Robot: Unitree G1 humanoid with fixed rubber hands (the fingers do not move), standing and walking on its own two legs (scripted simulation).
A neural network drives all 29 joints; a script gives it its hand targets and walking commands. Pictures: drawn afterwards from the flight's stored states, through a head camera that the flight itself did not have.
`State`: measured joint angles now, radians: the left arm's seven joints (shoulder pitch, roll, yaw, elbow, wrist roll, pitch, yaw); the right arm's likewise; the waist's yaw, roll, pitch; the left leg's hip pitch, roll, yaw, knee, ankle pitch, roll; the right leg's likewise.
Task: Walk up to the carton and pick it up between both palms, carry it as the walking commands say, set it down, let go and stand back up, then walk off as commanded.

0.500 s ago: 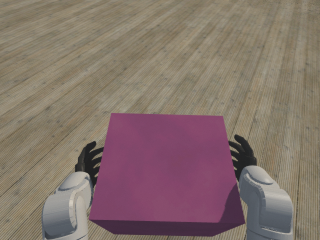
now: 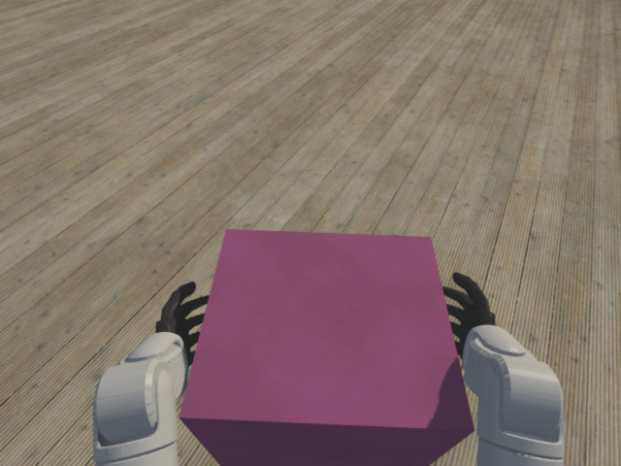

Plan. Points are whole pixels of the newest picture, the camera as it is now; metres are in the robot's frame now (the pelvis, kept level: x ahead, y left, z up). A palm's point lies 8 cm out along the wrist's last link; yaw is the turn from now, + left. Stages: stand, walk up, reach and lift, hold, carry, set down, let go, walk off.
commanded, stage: carry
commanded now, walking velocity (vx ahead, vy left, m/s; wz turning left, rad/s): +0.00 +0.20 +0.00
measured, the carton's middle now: (323, 356) +0.26 +0.00 +0.01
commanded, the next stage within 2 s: none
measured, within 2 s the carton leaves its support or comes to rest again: neither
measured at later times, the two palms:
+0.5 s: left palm (39, 363) +0.23 +0.33 +0.07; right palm (348, 365) +0.22 -0.02 +0.09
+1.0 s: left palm out of the picture +0.19 +0.46 +0.08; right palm (212, 381) +0.20 +0.12 +0.10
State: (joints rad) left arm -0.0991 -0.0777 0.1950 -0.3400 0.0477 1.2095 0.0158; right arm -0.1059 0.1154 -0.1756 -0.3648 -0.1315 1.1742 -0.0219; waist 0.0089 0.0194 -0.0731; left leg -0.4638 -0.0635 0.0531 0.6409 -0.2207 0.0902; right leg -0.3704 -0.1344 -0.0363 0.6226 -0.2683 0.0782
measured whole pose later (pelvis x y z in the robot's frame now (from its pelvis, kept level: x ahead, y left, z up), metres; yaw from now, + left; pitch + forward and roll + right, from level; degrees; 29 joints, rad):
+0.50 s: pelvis -0.03 +0.16 +0.00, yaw +0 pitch +2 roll +0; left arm -0.09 -0.09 0.17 -0.41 0.08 1.20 0.02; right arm -0.08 0.13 -0.19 -0.39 -0.11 1.12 0.00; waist -0.03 -0.05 -0.07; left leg -0.43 -0.03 0.00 0.70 -0.33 0.02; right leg -0.40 -0.20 -0.06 0.76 -0.45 0.11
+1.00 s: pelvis -0.06 +0.29 +0.00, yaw +1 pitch +3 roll +0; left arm -0.06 -0.10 0.19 -0.46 0.06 1.18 0.01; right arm -0.09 0.13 -0.19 -0.43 -0.09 1.14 -0.01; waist -0.02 -0.05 -0.04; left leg -0.42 -0.01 0.05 0.62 -0.23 0.03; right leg -0.39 -0.13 -0.09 0.69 -0.40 0.05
